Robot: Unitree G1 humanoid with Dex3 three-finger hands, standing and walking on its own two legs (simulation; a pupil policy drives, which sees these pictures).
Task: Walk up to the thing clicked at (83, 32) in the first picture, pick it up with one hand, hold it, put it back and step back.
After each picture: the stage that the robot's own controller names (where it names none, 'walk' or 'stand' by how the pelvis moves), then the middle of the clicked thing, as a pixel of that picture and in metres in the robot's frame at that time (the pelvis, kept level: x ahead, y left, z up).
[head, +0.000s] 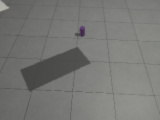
stand; (82, 31) +1.57 +0.00 -0.72
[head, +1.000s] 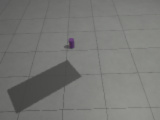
walk; (71, 43) +1.43 +0.21 -0.71
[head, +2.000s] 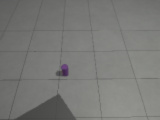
walk; (65, 70) +0.93 +0.21 -0.71
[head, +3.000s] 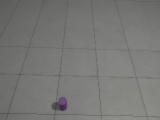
walk; (62, 104) +0.58 +0.16 -0.69
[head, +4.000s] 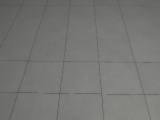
stand; out of the picture +0.41 +0.16 -0.70
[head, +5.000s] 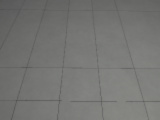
stand; out of the picture +0.36 +0.15 -0.72
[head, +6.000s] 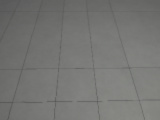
stand; out of the picture +0.36 +0.16 -0.73
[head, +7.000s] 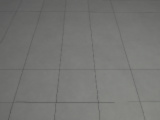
stand; out of the picture +0.36 +0.16 -0.73
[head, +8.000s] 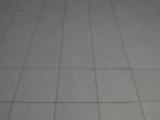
stand; out of the picture +0.35 +0.16 -0.73
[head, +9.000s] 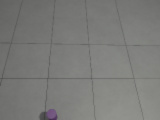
go down; (52, 115) +0.38 +0.16 -0.67
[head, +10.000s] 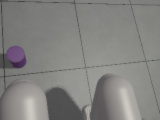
go down; (17, 57) +0.44 +0.21 -0.28
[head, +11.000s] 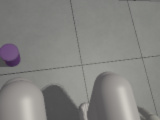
close in; (10, 56) +0.43 +0.22 -0.27
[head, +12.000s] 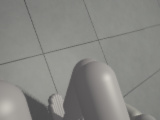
close; out of the picture +0.43 +0.25 -0.22
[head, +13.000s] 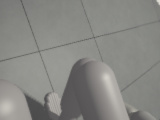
close; out of the picture +0.42 +0.26 -0.22
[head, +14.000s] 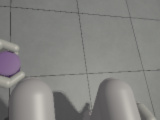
lift; (8, 67) +0.34 +0.24 -0.09
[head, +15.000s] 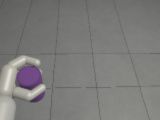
hold; (32, 85) +0.33 +0.17 +0.04
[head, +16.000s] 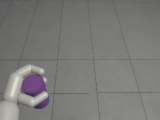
hold; (37, 92) +0.31 +0.16 +0.01
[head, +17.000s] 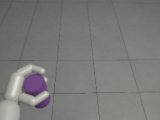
hold; (37, 92) +0.32 +0.16 +0.01
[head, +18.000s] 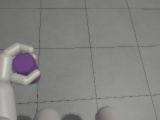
crouch; (28, 69) +0.39 +0.18 -0.06
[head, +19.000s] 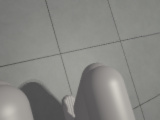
lower; out of the picture +0.43 +0.27 -0.19
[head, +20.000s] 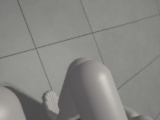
lower; out of the picture +0.43 +0.28 -0.23
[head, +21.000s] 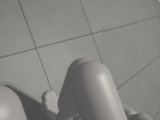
lower; out of the picture +0.43 +0.28 -0.23
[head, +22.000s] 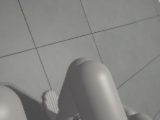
lower; out of the picture +0.43 +0.28 -0.23
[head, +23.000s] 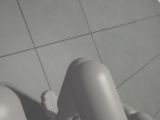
lower; out of the picture +0.43 +0.28 -0.23
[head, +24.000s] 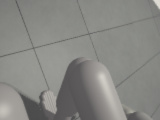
open; out of the picture +0.43 +0.25 -0.24
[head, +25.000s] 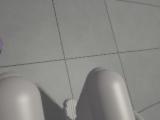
stand; out of the picture +0.43 +0.23 -0.25
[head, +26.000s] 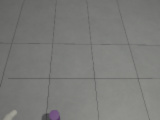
stand; (54, 117) +0.38 +0.15 -0.62
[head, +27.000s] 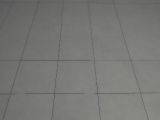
stand; out of the picture +0.38 +0.15 -0.66
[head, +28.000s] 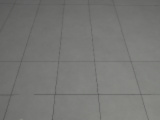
stand; out of the picture +0.38 +0.15 -0.67
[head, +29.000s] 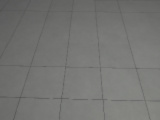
stand; out of the picture +0.39 +0.15 -0.72
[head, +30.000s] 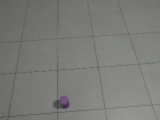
walk; (64, 102) +0.48 +0.15 -0.69
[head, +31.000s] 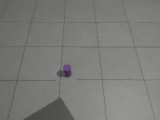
walk; (67, 71) +0.78 +0.12 -0.69
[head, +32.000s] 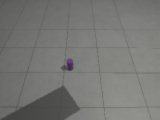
stand; (70, 64) +1.06 +0.17 -0.71
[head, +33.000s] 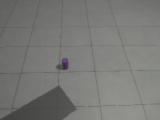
stand; (65, 63) +1.04 +0.17 -0.72
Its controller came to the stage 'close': yes
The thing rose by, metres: 0.71
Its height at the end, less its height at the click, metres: +0.00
